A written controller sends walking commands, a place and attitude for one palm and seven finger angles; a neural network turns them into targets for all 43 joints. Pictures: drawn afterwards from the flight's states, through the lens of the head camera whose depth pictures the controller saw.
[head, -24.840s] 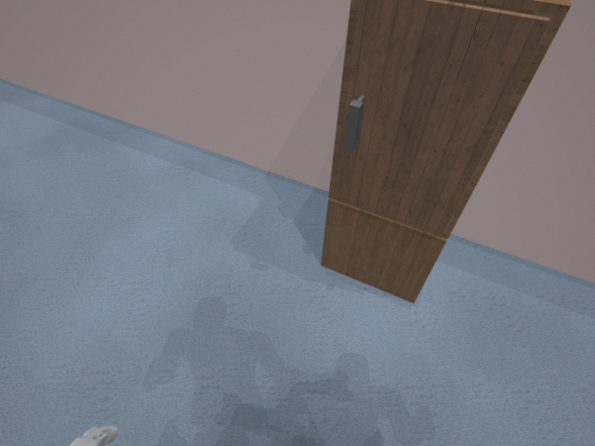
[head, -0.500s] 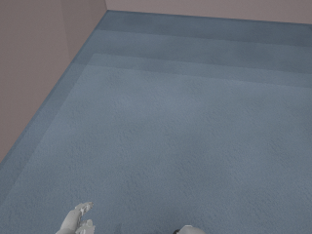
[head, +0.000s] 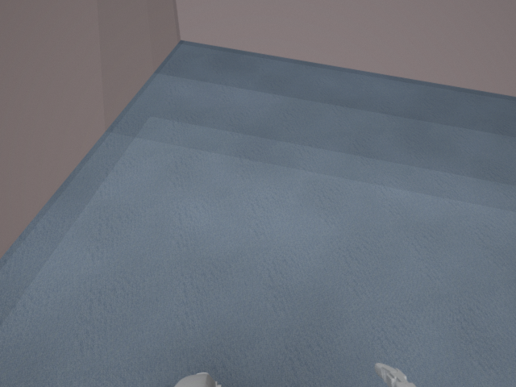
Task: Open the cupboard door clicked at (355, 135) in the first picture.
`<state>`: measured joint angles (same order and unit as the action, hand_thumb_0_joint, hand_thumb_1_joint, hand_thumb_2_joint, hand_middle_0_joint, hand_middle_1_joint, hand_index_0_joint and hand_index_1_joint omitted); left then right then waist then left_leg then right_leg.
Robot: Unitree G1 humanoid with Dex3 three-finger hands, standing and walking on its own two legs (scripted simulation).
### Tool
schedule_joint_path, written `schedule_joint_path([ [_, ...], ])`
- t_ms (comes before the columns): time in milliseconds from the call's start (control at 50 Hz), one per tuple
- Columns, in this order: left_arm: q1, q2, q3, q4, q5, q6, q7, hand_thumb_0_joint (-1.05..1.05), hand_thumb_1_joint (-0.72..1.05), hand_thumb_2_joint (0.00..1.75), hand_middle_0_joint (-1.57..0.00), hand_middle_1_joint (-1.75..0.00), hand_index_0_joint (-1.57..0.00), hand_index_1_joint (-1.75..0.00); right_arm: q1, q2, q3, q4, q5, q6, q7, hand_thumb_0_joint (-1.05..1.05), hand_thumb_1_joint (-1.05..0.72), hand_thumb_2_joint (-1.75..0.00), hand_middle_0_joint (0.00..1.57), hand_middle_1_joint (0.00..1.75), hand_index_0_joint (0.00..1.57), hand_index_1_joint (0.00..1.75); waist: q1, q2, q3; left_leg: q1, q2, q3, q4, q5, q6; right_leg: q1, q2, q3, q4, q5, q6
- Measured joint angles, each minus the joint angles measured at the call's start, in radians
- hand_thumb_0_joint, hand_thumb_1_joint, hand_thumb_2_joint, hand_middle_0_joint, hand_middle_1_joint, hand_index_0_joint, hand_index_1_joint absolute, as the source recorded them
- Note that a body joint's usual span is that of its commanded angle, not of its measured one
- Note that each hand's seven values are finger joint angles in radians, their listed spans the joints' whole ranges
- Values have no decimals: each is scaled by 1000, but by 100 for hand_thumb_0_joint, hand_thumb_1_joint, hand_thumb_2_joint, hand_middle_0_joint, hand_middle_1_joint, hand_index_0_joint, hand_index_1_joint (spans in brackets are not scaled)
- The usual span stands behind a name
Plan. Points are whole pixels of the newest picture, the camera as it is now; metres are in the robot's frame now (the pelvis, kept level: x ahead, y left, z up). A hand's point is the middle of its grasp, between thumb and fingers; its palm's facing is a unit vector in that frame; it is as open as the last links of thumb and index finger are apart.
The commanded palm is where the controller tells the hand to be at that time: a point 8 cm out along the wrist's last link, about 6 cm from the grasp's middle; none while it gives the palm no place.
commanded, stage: walk to a spot facing it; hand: left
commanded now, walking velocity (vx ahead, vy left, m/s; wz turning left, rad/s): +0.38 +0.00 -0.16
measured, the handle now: out of the picture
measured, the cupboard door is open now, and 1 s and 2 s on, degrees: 50 50 50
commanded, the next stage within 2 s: turn to face it in 0.26 s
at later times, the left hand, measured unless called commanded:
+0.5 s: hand (216, 278) +0.34 +0.11 -0.14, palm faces -0.06 -0.97 -0.22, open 7.3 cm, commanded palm none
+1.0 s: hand (196, 261) +0.37 +0.16 -0.15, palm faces +0.25 -0.94 -0.23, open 7.4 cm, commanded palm none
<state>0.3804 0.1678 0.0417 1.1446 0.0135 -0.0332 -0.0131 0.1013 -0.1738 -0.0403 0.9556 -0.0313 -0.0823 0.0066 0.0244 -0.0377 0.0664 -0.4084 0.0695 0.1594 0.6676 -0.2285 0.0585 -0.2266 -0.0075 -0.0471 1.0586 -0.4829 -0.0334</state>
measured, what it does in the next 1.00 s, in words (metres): walks ahead: right foot, then left foot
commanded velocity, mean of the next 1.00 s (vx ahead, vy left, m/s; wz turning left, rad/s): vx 0.10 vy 0.00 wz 0.34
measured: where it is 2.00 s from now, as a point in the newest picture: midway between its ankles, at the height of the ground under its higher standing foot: (292, 333)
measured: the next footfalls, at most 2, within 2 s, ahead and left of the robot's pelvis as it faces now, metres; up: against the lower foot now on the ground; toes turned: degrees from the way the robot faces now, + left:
right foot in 0.38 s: +0.29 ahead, -0.17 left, +0.00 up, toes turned -11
left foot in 0.78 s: +0.40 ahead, +0.06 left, +0.00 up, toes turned +16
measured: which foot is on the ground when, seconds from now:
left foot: down 0.00-0.38, up 0.40-0.76, down 0.78-1.00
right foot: up 0.00-0.36, down 0.38-0.78, up 0.80-1.00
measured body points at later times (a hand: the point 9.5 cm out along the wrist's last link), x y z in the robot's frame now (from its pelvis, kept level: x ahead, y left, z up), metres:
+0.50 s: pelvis +0.22 -0.07 +0.01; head +0.26 -0.08 +0.46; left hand +0.34 +0.16 -0.13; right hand +0.13 -0.28 -0.15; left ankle +0.14 +0.07 -0.64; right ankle +0.25 -0.16 -0.72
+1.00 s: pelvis +0.33 -0.06 +0.01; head +0.38 -0.04 +0.46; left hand +0.36 +0.21 -0.14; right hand +0.48 -0.30 -0.12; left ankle +0.36 +0.04 -0.72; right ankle +0.33 -0.22 -0.65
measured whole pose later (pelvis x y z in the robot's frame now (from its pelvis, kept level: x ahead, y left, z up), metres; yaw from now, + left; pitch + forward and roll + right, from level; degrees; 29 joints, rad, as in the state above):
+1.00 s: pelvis +0.33 -0.06 +0.01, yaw +13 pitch +3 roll -1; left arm 0.14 0.24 0.07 0.92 0.02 0.04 0.00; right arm 0.15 -0.23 -0.05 0.90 -0.02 0.01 0.00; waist -0.01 -0.01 0.08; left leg -0.41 0.01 0.04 0.56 -0.20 0.04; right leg -0.50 -0.07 -0.02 1.06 -0.44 0.08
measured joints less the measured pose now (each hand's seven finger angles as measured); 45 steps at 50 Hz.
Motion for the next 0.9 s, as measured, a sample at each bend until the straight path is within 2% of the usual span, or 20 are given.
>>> schedule_joint_path([
  [20,-13,1,2,-3,3,5,-3,1,92,90,-20,-30,-20,-30,16,4,1,3,1,0,-4,0,-91,-90,20,30,19,30,0,-3,-3,23,-4,5,-13,-22,-2,-67,-9,5,106,36,1],
  [60,-49,4,8,-21,12,10,-10,1,91,90,-20,-30,-20,-30,58,13,3,20,2,-2,-13,0,-91,-90,20,30,19,30,1,-4,-6,79,-14,9,-74,-20,-16,-178,-36,6,192,110,9],
  [100,-85,3,13,-51,16,11,-14,1,91,90,-20,-30,-20,-30,103,21,-1,47,7,-1,-23,0,-92,-90,20,30,20,30,5,-2,-11,138,-21,15,-145,-11,-17,-260,-66,10,164,167,20],
  [160,-131,4,21,-88,21,19,-10,1,93,90,-20,-30,-20,-30,168,11,-6,84,10,7,-24,0,-94,-90,20,30,20,30,1,7,-22,220,-25,25,-239,-4,-22,-332,-102,7,26,245,33],
  [260,-199,34,28,-117,16,25,-21,2,94,90,-20,-30,-20,-30,263,10,-1,127,7,22,-13,0,-93,-90,20,30,20,30,-30,23,-16,323,-19,42,-317,-32,-53,-335,-119,-16,-250,322,38],
  [360,-250,55,21,-132,16,15,-25,1,93,90,-19,-30,-20,-30,339,16,7,159,3,34,-10,1,-92,-90,20,30,20,30,-65,34,-1,384,13,64,-263,-137,-109,-223,-78,-60,-449,318,15],
  [380,-254,60,19,-137,17,1,-25,1,92,90,-19,-30,-20,-30,356,20,8,167,7,37,-8,1,-92,-90,20,30,20,30,-68,31,-1,372,24,60,-199,-178,-113,-185,-69,-63,-485,324,-1],
  [400,-265,55,20,-137,17,-15,-19,1,92,90,-19,-30,-20,-30,356,20,8,179,14,44,-7,1,-91,-90,20,30,20,30,-68,42,8,332,42,41,-78,-211,-102,-183,-58,-69,-457,299,-12],
  [420,-274,48,17,-137,13,-29,-13,1,92,90,-19,-30,-20,-30,346,19,8,188,20,53,-8,1,-91,-90,20,30,20,30,-72,49,21,273,44,-1,78,-257,-92,-178,-53,-78,-426,263,-18],
  [460,-276,31,7,-138,6,-40,-1,1,92,90,-20,-30,-20,-30,318,20,5,197,27,69,-13,1,-91,-90,20,30,19,30,-77,51,31,149,23,-70,346,-282,-80,-139,-51,-96,-427,220,-21],
  [480,-272,20,2,-137,4,-39,6,1,92,90,-20,-30,-20,-30,302,21,3,195,28,74,-16,1,-91,-90,20,30,19,30,-79,51,30,96,17,-86,420,-263,-77,-111,-51,-106,-451,218,-12],
  [540,-251,-9,3,-133,-4,-37,27,0,93,90,-20,-30,-20,-30,248,25,0,169,26,84,-18,1,-91,-90,20,30,19,30,-82,44,15,-27,20,-99,443,-195,-84,-37,-47,-142,-538,228,-13],
  [640,-239,12,13,-142,3,-24,36,-2,97,90,-20,-30,-20,-30,157,32,-4,102,21,96,-5,1,-91,-90,20,30,19,29,-72,22,-1,-107,25,-63,273,-116,-98,37,-52,-202,-592,203,-8],
  [720,-225,22,13,-145,9,-2,31,-2,95,90,-20,-30,-20,-30,93,4,-12,56,17,105,3,1,-93,-90,20,30,19,30,-56,5,9,-73,11,-28,114,-90,-92,65,-72,-244,-534,132,12],
  [760,-208,28,13,-149,7,10,27,-1,94,90,-20,-30,-20,-30,74,-15,-13,26,13,103,9,1,-93,-90,20,30,19,30,-52,-4,12,-25,-5,-16,19,-26,-80,62,-93,-260,-460,73,29],
  [780,-193,27,13,-154,4,18,24,-1,94,90,-20,-30,-20,-30,71,-32,-14,6,10,97,12,1,-93,-90,20,30,19,30,-50,6,4,-6,-6,-28,-21,37,-44,37,-100,-264,-389,41,40],
  [800,-191,33,13,-156,1,31,23,-1,93,90,-20,-30,-20,-30,60,-39,-17,-7,7,91,10,1,-93,-90,20,30,19,30,-54,1,4,-25,-16,-34,11,19,-12,-9,-107,-230,-281,-29,59],
  [820,-195,42,14,-159,1,47,24,0,93,90,-20,-30,-20,-30,49,-42,-17,-17,7,88,6,1,-92,-90,20,30,19,30,-53,-7,9,-39,-24,-38,42,-15,3,-64,-99,-171,-161,-83,71],
  [860,-208,54,19,-163,4,68,26,0,92,90,-20,-30,-20,-30,41,-47,-14,-35,7,85,-2,1,-92,-90,20,30,19,30,-50,-9,9,-46,-35,-51,46,-50,5,-165,-74,-79,30,-91,86],
  [900,-224,60,24,-174,7,73,21,0,92,90,-20,-30,-20,-30,42,-52,-13,-46,7,86,-10,1,-92,-90,20,30,19,30,-44,-3,9,-35,-45,-69,3,-32,-11,-234,-66,-27,113,-30,97],
])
